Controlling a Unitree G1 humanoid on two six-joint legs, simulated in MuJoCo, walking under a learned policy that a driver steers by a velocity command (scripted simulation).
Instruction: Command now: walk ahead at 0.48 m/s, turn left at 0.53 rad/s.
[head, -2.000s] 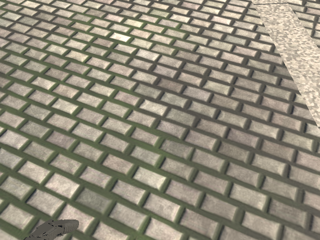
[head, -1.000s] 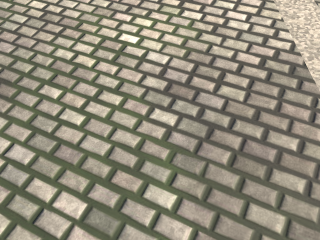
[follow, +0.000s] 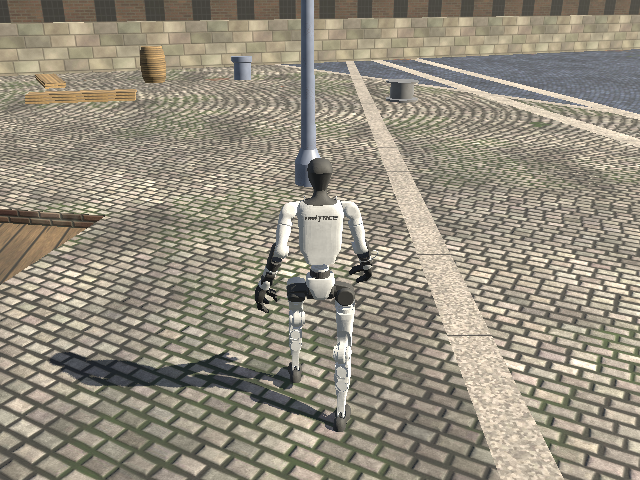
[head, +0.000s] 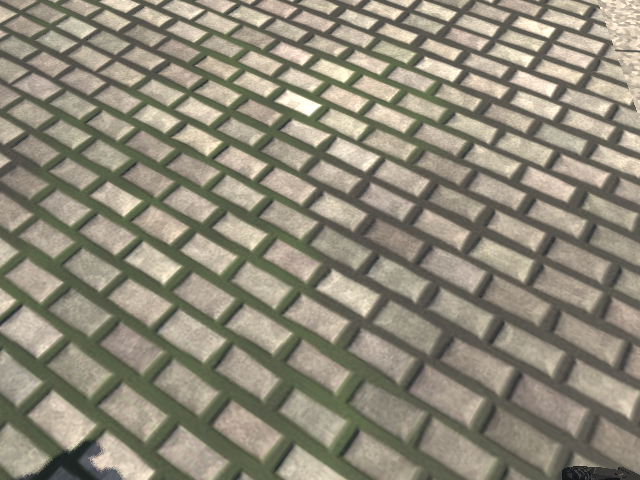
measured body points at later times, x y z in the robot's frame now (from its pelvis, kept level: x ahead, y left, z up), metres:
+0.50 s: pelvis +0.27 +0.05 +0.01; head +0.30 +0.06 +0.46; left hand +0.42 +0.32 -0.09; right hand +0.41 -0.21 -0.10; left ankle +0.19 +0.11 -0.73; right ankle +0.48 -0.05 -0.70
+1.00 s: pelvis +0.38 +0.08 +0.00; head +0.41 +0.09 +0.45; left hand +0.56 +0.35 -0.10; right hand +0.50 -0.20 -0.10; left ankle +0.42 +0.21 -0.73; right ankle +0.46 -0.03 -0.73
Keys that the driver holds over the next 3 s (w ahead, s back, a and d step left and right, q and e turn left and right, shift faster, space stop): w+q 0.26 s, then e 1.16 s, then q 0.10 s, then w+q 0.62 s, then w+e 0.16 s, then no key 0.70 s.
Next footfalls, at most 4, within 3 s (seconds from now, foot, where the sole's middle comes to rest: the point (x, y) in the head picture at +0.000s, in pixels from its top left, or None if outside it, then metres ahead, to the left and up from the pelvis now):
0.10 left None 0.23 0.12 -0.77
0.56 right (376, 460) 0.50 -0.03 -0.77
0.98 left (262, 471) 0.46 0.20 -0.77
1.42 right None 0.37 -0.04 -0.77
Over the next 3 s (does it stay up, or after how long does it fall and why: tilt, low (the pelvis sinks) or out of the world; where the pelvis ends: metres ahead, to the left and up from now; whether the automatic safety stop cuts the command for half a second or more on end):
stays up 0.89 0.11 0.00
